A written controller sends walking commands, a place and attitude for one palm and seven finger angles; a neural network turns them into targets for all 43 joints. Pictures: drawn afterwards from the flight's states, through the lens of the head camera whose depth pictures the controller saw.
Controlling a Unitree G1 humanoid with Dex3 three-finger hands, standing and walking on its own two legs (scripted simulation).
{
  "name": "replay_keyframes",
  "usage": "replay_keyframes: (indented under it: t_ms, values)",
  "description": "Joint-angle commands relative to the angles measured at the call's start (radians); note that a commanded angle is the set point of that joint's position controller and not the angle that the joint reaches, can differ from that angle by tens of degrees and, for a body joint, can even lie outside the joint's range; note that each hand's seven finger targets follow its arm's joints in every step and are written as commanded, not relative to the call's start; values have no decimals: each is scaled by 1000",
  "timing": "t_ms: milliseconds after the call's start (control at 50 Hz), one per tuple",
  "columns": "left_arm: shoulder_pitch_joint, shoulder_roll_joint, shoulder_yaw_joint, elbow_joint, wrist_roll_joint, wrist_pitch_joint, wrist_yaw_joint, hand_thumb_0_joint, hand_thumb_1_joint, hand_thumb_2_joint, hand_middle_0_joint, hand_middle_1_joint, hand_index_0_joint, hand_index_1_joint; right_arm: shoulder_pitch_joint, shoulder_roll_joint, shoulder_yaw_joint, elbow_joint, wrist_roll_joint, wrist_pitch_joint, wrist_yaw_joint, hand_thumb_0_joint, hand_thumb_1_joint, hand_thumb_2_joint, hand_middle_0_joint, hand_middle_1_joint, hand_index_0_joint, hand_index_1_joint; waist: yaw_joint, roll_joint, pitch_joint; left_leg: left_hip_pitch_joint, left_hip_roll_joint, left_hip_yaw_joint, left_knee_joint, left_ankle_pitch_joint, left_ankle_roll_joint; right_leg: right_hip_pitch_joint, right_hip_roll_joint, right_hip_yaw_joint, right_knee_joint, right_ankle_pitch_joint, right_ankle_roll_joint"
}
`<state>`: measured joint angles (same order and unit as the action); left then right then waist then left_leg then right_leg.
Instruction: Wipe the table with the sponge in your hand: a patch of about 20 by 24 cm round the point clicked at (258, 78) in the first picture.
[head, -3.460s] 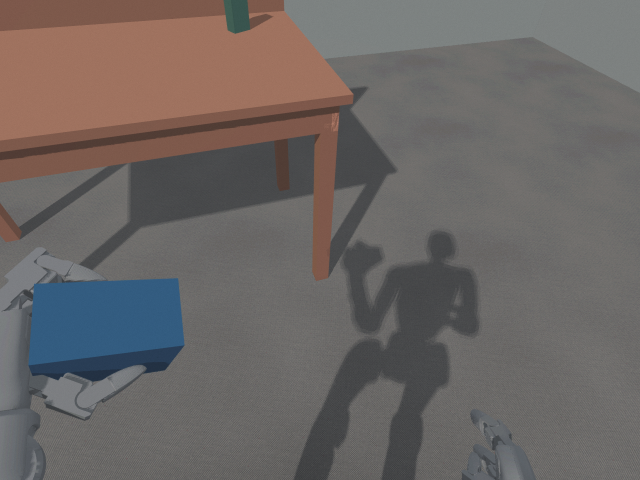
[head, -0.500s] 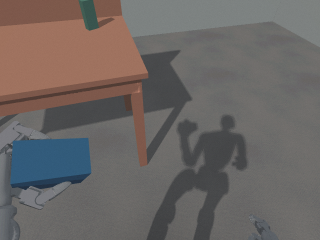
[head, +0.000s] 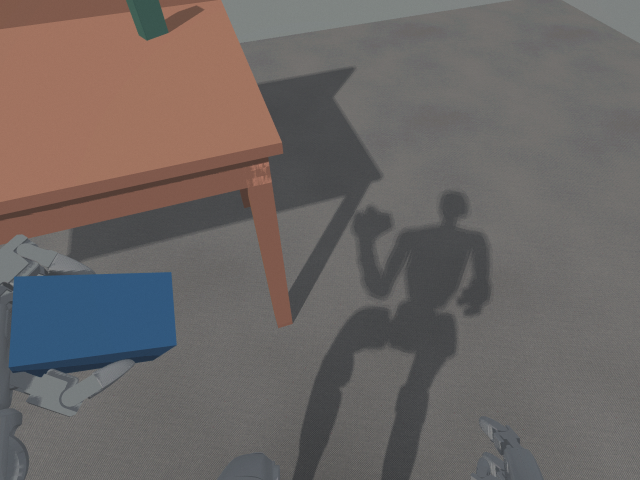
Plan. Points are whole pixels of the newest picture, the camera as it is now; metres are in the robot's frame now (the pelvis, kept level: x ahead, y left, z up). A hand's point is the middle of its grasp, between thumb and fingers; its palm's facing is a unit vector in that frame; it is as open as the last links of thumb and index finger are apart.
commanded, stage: take the last steps up to it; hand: left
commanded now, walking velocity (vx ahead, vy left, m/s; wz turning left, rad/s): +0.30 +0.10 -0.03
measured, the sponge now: (118, 323) +0.23 +0.20 +0.14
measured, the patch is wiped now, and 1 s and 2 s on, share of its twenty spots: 0.00 0.00 0.00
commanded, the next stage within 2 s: come to a stop and stand still in 1.08 s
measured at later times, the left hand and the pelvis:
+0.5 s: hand (124, 220) +0.33 +0.23 +0.17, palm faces +0.36 -0.79 -0.50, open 10.7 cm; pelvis +0.11 +0.00 -0.01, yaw -1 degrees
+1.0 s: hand (142, 145) +0.45 +0.25 +0.17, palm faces +0.35 -0.82 -0.44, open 10.7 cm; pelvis +0.22 +0.02 -0.01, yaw -3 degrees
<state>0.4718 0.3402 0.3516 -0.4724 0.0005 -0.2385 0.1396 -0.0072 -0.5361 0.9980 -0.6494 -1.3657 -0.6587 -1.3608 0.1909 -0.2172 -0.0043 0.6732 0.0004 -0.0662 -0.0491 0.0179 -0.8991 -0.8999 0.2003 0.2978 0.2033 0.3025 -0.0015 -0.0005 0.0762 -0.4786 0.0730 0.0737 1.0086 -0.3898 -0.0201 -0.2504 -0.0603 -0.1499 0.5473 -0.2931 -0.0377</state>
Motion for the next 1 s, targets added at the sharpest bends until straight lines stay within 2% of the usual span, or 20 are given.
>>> replay_keyframes:
  t_ms: [0, 80, 100, 120, 140, 160, 240, 380, 400, 440, 480, 520, 580, 680, 760, 780, 800, 840, 920, 980]
  values:
    - [-17, 210, 161, -296, -17, -75, 48, 0, 100, 1300, -1200, -1600, -1200, -1600, -85, -55, -33, -209, -12, -62, -8, 0, -900, -900, 200, 300, 200, 300, 26, -112, -197, 87, -18, 81, -331, 69, 13, 149, -230, 213, -179, 332, -110]
    - [-51, 204, 149, -308, -20, -73, 60, 0, 100, 1300, -1200, -1600, -1200, -1600, -37, -85, -60, -216, -6, -70, -28, 0, -900, -900, 200, 300, 200, 300, -3, -6, -208, 344, -23, 98, -581, 198, 26, 61, -152, 155, -8, 130, -37]
    - [-68, 199, 145, -310, -22, -75, 58, 0, 100, 1300, -1200, -1600, -1200, -1600, -28, -112, -71, -222, -1, -69, -30, 0, -900, -900, 200, 300, 200, 300, -14, 142, -211, 431, 76, -47, -627, 205, 79, -53, -83, 110, 165, 71, -1]
    - [-74, 184, 129, -318, -24, -80, 55, 0, 100, 1300, -1200, -1600, -1200, -1600, -29, -131, -78, -229, 6, -67, -26, 0, -900, -900, 200, 300, 200, 300, -12, 328, -222, 548, 276, -336, -660, 346, 168, -258, 17, 24, 395, -257, 51]
    - [-48, 203, 137, -213, -15, -83, 48, 0, 100, 1300, -1200, -1600, -1200, -1600, -32, -106, -61, -218, 1, -73, -24, 0, -900, -900, 200, 300, 200, 300, -16, 319, -190, 454, 362, -472, -745, 224, 247, -318, 27, 77, 575, -369, 41]
    - [-73, 215, 145, -208, -16, -76, 40, 0, 100, 1300, -1200, -1600, -1200, -1600, -42, -104, -60, -213, -2, -76, -20, 0, -900, -900, 200, 300, 200, 300, -19, 275, -135, 386, 372, -492, -758, 164, 285, -371, -18, 129, 625, -318, 44]
    - [-57, 177, 108, -331, -16, -76, 29, 0, 100, 1300, -1200, -1600, -1200, -1600, -43, -101, -61, -192, 8, -99, -11, 0, -900, -900, 200, 300, 200, 300, 0, 247, -161, 367, 244, -188, -694, 307, 215, -323, -34, 63, 474, -171, 64]
    - [-26, 181, 127, -228, -22, -33, 41, 0, 100, 1300, -1200, -1600, -1200, -1600, -52, -94, -40, -188, 1, -91, -26, 0, -900, -900, 200, 300, 200, 300, 4, 187, -177, 225, 188, -46, -574, 179, 125, 38, 34, -49, -6, -42, 64]
    - [-43, 188, 134, -202, -19, -28, 41, 0, 100, 1300, -1200, -1600, -1200, -1600, -53, -88, -41, -185, 2, -80, -29, 0, -900, -900, 200, 300, 200, 300, 7, 101, -180, 146, 154, -13, -463, 125, 102, 134, 1, 6, -87, -11, 45]
    - [-80, 242, 168, -172, -25, -16, 44, 0, 100, 1300, -1200, -1600, -1200, -1600, -88, -58, -27, -209, 6, -67, -22, 0, -900, -900, 200, 300, 200, 300, 24, -327, -161, -216, -46, 61, 30, -166, 21, 280, -369, 634, -276, 59, -136]
    - [-99, 242, 173, -175, -37, -34, 34, 0, 100, 1300, -1200, -1600, -1200, -1600, -74, -77, -36, -175, 2, -65, -10, 0, -900, -900, 200, 300, 200, 300, 7, -221, -126, -258, 9, -92, 233, -82, -3, 228, -402, 612, -288, 71, -171]
    - [-104, 225, 160, -224, -26, -55, 25, 0, 100, 1300, -1200, -1600, -1200, -1600, -99, -64, -22, -164, 2, -44, -7, 0, -900, -900, 200, 300, 200, 300, 6, -104, -140, -232, 31, -83, 197, -22, -16, 220, -332, 380, -230, 322, -137]
    - [-33, 196, 141, -211, -14, -69, 31, 0, 100, 1300, -1200, -1600, -1200, -1600, -88, -64, -23, -175, -7, -35, -7, 0, -900, -900, 200, 300, 200, 300, 1, -126, -165, -120, 24, -3, -42, 45, -11, 211, -274, 184, -184, 585, -97]
    - [-5, 201, 148, -282, -15, -62, 54, 0, 100, 1300, -1200, -1600, -1200, -1600, -82, -56, -36, -224, -11, -44, -8, 0, -900, -900, 200, 300, 200, 300, 34, -150, -198, 37, -35, 114, -353, 97, 8, 235, -252, 162, -144, 587, -92]
    - [-62, 202, 136, -304, -18, -60, 63, 0, 100, 1300, -1200, -1600, -1200, -1600, -40, -82, -61, -232, -3, -43, -25, 0, -900, -900, 200, 300, 200, 300, -8, -52, -236, 350, -43, 128, -587, 255, 26, 110, -184, 103, 62, 440, -25]
    - [-88, 204, 133, -322, -21, -69, 63, 0, 100, 1300, -1200, -1600, -1200, -1600, -37, -105, -69, -236, 0, -44, -27, 0, -900, -900, 200, 300, 200, 300, -18, 105, -257, 469, 64, -11, -606, 322, 78, -18, -121, 64, 228, 281, 12]
    - [-94, 203, 134, -323, -26, -76, 62, 0, 100, 1300, -1200, -1600, -1200, -1600, -39, -120, -75, -239, 6, -47, -20, 0, -900, -900, 200, 300, 200, 300, -7, 289, -268, 580, 270, -294, -623, 537, 187, -228, -11, 27, 425, -213, 54]
    - [-80, 241, 146, -230, -18, -75, 46, 0, 100, 1300, -1200, -1600, -1200, -1600, -56, -103, -55, -226, 1, -55, -16, 0, -900, -900, 200, 300, 200, 300, -3, 283, -198, 418, 371, -471, -716, 324, 284, -331, -13, 127, 661, -352, 51]
    - [-41, 210, 135, -384, -23, -72, 33, 0, 100, 1300, -1200, -1600, -1200, -1600, -58, -99, -57, -212, 10, -77, -4, 0, -900, -900, 200, 300, 200, 300, 11, 239, -190, 337, 241, -165, -668, 402, 215, -279, -38, 76, 495, -184, 66]
    - [18, 176, 123, -334, -36, -55, 33, 0, 100, 1300, -1200, -1600, -1200, -1600, -46, -95, -44, -208, 8, -93, -2, 0, -900, -900, 200, 300, 200, 300, 4, 263, -194, 262, 212, -85, -668, 385, 176, -128, 4, 6, 276, -132, 72]
